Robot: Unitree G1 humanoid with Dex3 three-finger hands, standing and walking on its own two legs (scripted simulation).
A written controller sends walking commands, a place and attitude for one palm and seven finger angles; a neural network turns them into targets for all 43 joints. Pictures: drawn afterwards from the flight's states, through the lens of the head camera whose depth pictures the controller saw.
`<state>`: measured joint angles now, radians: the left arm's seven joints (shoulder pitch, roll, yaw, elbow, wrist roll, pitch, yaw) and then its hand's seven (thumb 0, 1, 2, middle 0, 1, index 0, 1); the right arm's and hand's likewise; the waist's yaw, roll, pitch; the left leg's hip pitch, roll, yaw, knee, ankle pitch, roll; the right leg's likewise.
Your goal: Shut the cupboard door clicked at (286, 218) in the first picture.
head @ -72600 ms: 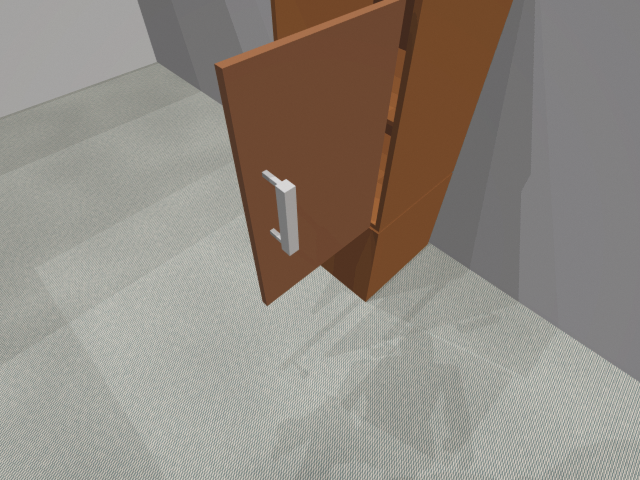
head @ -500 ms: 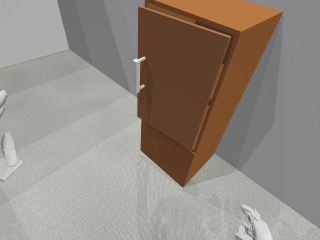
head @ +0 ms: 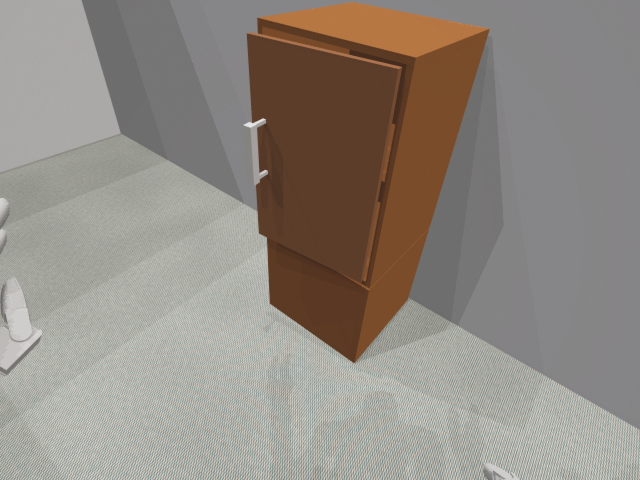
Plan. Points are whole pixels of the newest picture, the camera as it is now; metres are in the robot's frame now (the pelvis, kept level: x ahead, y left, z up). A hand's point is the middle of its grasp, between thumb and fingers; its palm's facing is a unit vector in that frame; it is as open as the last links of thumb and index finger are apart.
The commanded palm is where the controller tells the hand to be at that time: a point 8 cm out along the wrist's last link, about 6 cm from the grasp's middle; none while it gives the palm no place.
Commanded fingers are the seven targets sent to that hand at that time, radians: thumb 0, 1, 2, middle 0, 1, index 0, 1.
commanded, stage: stop stepping back and stand still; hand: left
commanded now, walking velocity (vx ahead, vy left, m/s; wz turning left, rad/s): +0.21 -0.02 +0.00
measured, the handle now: (257, 152) +0.92 +0.20 -0.01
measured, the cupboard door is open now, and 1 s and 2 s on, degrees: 6 6 6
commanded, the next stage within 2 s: let the arm hang, fingers relaxed in 0.44 s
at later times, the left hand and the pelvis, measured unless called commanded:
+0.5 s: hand out of the picture +0.18 +0.31 +0.18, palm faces +0.51 -0.75 -0.41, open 7.4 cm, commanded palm +0.13 +0.33 +0.19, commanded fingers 0.00 0.90 0.90 -0.20 -0.30 -0.20 -0.30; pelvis +0.00 +0.03 +0.00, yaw +0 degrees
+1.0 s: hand out of the picture -0.10 +0.19 -0.17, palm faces +0.05 -0.99 -0.13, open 7.2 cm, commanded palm none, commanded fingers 0.00 0.90 0.90 -0.20 -0.30 -0.20 -0.30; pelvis -0.01 +0.03 +0.01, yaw +1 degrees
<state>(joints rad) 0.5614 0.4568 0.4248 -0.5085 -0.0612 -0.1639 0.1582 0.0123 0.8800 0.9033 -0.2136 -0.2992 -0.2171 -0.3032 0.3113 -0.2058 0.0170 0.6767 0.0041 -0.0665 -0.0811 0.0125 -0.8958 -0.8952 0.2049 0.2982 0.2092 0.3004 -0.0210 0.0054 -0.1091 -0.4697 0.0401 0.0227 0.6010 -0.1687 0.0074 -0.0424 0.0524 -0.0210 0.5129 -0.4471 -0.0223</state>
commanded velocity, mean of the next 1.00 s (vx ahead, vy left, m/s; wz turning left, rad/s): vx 0.01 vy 0.00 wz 0.00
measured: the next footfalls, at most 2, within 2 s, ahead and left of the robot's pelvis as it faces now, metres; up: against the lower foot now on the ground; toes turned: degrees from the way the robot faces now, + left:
none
